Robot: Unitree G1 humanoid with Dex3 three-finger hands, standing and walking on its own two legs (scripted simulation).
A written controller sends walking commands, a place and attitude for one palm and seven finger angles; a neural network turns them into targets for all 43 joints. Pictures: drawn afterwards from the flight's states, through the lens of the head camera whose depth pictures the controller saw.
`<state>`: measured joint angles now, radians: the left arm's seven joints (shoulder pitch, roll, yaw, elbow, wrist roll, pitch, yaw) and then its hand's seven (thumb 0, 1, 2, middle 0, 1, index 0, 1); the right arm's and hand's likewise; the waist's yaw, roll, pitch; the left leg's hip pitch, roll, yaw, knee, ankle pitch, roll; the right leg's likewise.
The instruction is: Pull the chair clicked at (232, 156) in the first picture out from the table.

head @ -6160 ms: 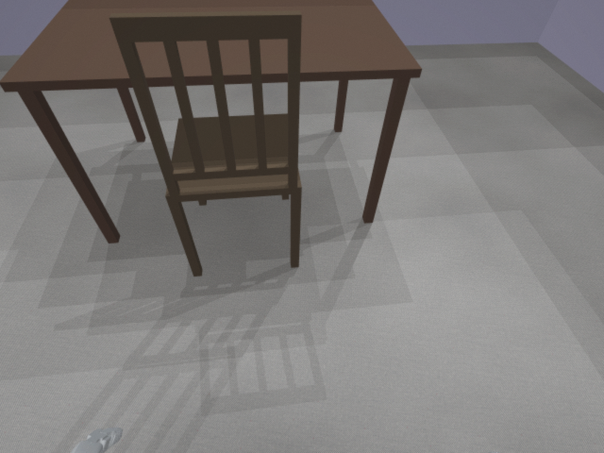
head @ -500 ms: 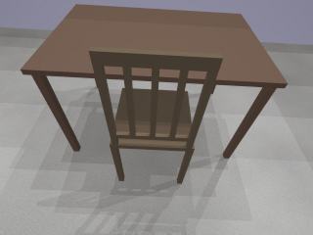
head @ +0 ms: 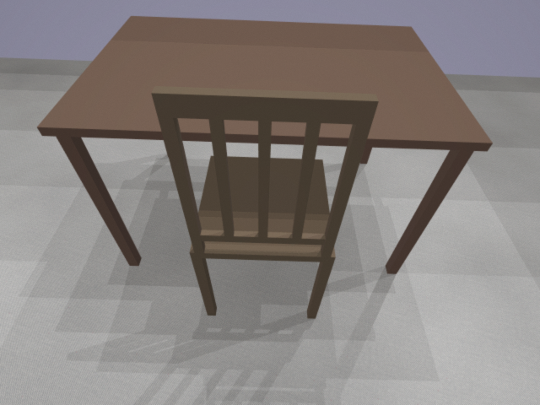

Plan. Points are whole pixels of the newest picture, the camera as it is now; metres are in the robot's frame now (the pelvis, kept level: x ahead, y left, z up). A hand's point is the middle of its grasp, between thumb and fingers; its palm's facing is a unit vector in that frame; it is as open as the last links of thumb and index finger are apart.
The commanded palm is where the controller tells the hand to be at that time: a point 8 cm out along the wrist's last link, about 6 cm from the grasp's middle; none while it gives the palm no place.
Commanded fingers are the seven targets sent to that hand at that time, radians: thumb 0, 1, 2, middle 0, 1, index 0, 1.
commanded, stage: shuffle to correct the standing spot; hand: left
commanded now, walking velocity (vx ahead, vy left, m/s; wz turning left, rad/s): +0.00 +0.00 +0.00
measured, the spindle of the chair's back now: (263, 186) +0.58 +0.05 -0.06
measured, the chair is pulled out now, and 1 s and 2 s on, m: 0.00 0.00 0.00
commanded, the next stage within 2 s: come to a stop and stand still in 0.64 s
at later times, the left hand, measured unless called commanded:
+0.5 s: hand out of the picture -0.03 +0.10 -0.18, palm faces +0.11 -0.98 -0.16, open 7.4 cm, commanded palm none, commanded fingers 0.00 0.90 0.90 -0.20 -0.30 -0.20 -0.30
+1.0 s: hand (218, 384) +0.19 +0.10 -0.18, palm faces +0.03 -0.96 -0.27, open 7.3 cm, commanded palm none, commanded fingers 0.00 0.90 0.90 -0.20 -0.30 -0.20 -0.30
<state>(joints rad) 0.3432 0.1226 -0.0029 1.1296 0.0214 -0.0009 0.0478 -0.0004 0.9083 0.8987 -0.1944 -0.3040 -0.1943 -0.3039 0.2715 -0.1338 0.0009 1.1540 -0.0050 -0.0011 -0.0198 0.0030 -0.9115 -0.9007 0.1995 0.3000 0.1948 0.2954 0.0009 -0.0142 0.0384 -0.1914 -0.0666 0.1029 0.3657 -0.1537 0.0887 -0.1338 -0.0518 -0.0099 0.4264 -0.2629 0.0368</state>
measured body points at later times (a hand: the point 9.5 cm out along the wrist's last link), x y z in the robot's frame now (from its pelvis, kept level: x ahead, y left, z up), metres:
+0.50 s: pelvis +0.05 -0.05 -0.01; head +0.06 -0.05 +0.44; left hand -0.03 +0.15 -0.17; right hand +0.04 -0.27 -0.17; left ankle +0.04 +0.05 -0.72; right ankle -0.02 -0.14 -0.74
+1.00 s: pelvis +0.15 -0.09 -0.02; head +0.17 -0.11 +0.43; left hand +0.19 +0.15 -0.16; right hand +0.13 -0.30 -0.19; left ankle +0.10 +0.04 -0.74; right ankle +0.21 -0.22 -0.74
